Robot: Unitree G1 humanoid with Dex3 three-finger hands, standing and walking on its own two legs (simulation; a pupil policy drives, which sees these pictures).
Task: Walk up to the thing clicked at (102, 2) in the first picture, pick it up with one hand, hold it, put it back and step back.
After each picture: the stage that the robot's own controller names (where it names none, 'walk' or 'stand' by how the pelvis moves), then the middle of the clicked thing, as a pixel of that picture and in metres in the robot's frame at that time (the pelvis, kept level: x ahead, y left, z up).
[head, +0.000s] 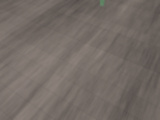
stand; out of the picture +2.35 -0.31 -0.66
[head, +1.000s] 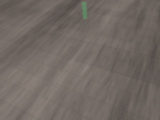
walk; (84, 10) +2.24 +0.12 -0.63
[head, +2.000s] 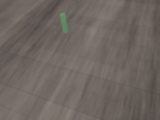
walk; (64, 23) +1.61 +0.32 -0.65
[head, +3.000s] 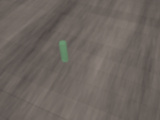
walk; (63, 51) +1.10 +0.25 -0.65
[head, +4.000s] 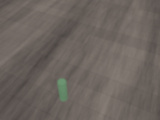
walk; (62, 90) +0.70 +0.18 -0.63
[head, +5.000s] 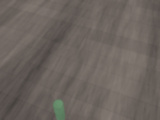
stand; (59, 111) +0.48 +0.15 -0.63
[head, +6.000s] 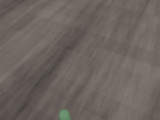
stand; out of the picture +0.43 +0.15 -0.64
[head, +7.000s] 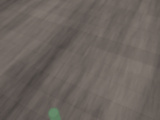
stand; (55, 119) +0.44 +0.22 -0.64
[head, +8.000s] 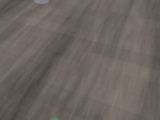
stand; out of the picture +0.40 +0.22 -0.66
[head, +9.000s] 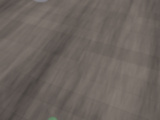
stand; out of the picture +0.40 +0.22 -0.66
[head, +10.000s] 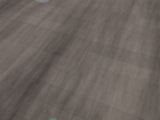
stand; out of the picture +0.40 +0.22 -0.66
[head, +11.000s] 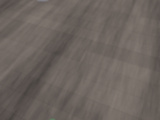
stand; out of the picture +0.39 +0.22 -0.66
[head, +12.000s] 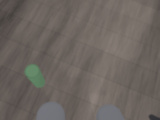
go down; (36, 77) +0.44 +0.24 -0.43
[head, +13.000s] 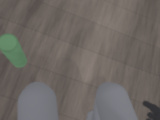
go down; (14, 53) +0.46 +0.29 -0.28
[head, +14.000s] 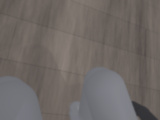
close in; out of the picture +0.43 +0.33 -0.18
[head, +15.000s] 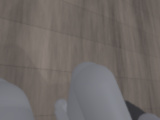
close; out of the picture +0.42 +0.34 -0.15
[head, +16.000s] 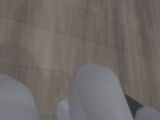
lift; out of the picture +0.38 +0.34 -0.15
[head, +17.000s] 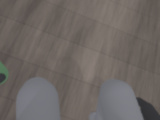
lift; out of the picture +0.32 +0.31 -0.03
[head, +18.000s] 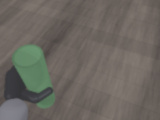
hold; (38, 82) +0.32 +0.15 +0.08
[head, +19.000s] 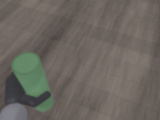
hold; (36, 86) +0.32 +0.17 +0.04
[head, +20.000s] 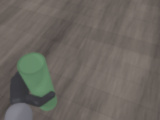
crouch; (41, 86) +0.32 +0.15 +0.04
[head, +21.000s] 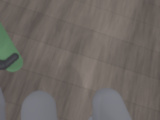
crouch; (2, 49) +0.43 +0.25 -0.05
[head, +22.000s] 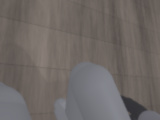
lower; out of the picture +0.40 +0.35 -0.16
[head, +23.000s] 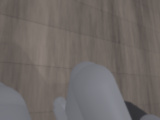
lower; out of the picture +0.42 +0.35 -0.16
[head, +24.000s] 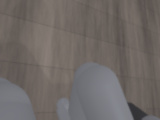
lower; out of the picture +0.40 +0.35 -0.16
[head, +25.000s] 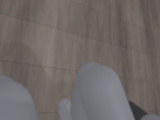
lower; out of the picture +0.39 +0.34 -0.16
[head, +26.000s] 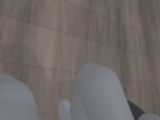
loosen; out of the picture +0.39 +0.33 -0.16
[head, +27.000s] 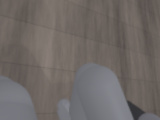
withdraw; out of the picture +0.39 +0.32 -0.16
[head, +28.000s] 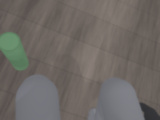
stand; (16, 54) +0.42 +0.29 -0.23
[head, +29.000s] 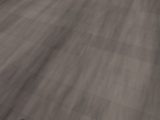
stand; out of the picture +0.36 +0.19 -0.59
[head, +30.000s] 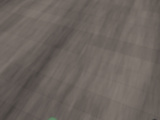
stand; out of the picture +0.38 +0.21 -0.60
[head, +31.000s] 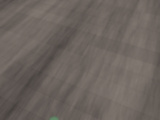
stand; out of the picture +0.38 +0.20 -0.62
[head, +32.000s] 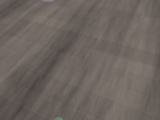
walk; out of the picture +0.41 +0.20 -0.65
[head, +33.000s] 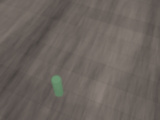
walk; (57, 86) +0.58 +0.18 -0.63
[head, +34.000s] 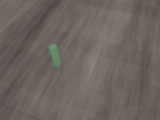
walk; (55, 55) +0.91 +0.28 -0.62
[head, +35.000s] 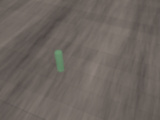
stand; (59, 61) +1.03 +0.24 -0.65
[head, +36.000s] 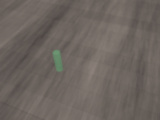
stand; (58, 61) +1.02 +0.25 -0.66
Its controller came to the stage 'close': yes
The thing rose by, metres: 0.68
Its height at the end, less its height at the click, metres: +0.00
